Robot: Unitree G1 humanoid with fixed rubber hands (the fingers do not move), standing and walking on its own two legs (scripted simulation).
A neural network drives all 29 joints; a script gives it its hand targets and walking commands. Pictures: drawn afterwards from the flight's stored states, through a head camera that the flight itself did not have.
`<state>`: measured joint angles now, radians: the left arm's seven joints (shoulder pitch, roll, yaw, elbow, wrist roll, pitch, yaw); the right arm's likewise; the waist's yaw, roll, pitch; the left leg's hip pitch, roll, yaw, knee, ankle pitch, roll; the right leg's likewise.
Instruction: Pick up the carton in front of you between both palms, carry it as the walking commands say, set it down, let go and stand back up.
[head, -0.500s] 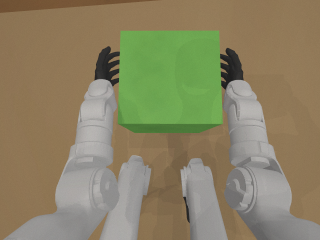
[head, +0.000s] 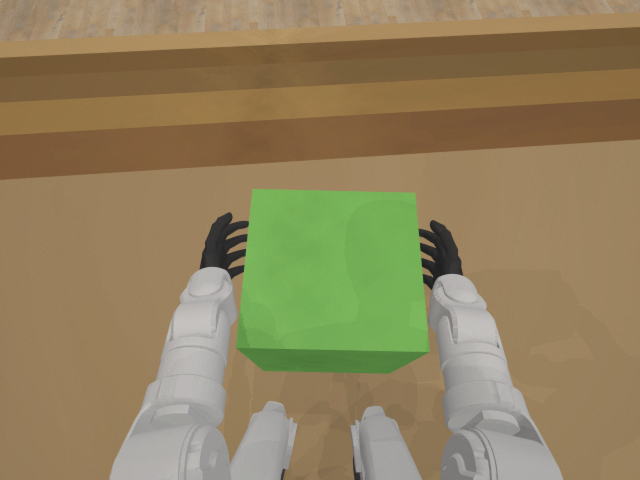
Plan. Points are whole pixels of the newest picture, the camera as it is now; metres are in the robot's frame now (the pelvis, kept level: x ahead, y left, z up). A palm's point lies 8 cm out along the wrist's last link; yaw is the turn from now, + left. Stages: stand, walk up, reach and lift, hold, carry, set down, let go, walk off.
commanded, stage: reach and lift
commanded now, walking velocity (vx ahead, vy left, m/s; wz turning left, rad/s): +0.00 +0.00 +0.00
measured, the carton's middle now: (329, 293) +0.39 +0.00 -0.11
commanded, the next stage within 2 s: hold in 1.64 s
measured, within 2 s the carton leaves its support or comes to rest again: neither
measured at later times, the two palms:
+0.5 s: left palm (175, 245) +0.35 +0.15 +0.11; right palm (497, 261) +0.35 -0.15 +0.11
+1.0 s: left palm (154, 235) +0.33 +0.15 +0.16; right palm (522, 257) +0.33 -0.15 +0.15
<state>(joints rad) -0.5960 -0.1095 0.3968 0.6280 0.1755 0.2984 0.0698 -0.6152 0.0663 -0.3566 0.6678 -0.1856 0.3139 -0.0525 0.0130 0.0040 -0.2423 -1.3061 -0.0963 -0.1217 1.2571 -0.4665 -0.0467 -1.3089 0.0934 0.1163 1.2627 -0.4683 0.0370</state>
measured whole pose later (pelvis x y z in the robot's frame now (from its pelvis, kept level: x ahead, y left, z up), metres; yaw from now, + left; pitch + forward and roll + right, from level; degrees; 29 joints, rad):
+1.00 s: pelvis +0.03 +0.00 +0.13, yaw +0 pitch -4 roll +0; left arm -0.34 -0.17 0.32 0.39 0.30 0.60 -0.01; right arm -0.33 0.16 -0.30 0.40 -0.30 0.62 0.00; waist 0.00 0.00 0.00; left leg -0.18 -0.05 -0.14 0.47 -0.22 -0.01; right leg -0.18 0.04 0.14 0.47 -0.22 0.02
